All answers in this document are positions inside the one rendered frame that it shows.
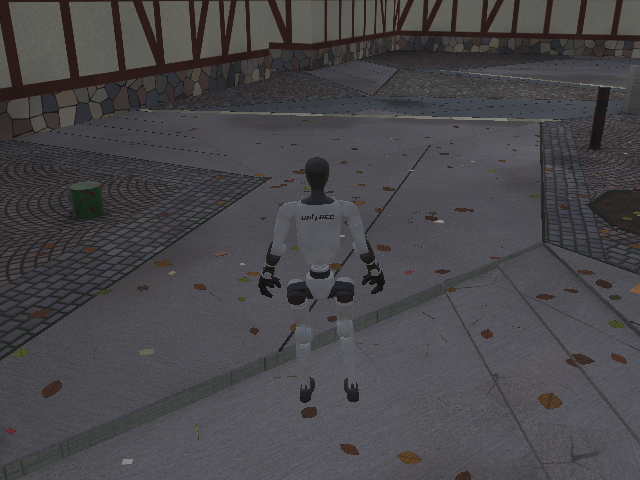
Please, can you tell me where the left robot forearm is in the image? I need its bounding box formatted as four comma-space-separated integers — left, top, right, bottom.
261, 241, 281, 279

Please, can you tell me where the robot right upper arm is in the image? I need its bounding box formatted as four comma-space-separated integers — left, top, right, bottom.
339, 200, 369, 255

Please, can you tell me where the left robot hand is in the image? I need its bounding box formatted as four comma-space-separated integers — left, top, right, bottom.
258, 275, 281, 298

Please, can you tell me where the robot left foot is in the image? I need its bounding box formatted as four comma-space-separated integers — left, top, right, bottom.
299, 377, 315, 403

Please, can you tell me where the robot left upper arm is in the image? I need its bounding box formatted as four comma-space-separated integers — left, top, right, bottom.
270, 201, 297, 256

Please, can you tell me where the right robot forearm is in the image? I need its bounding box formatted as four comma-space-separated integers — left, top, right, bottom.
360, 239, 381, 276

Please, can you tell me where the robot head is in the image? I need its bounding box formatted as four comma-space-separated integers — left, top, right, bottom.
301, 157, 335, 205

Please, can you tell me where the right robot hand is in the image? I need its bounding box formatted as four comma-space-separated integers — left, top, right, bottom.
362, 270, 385, 294

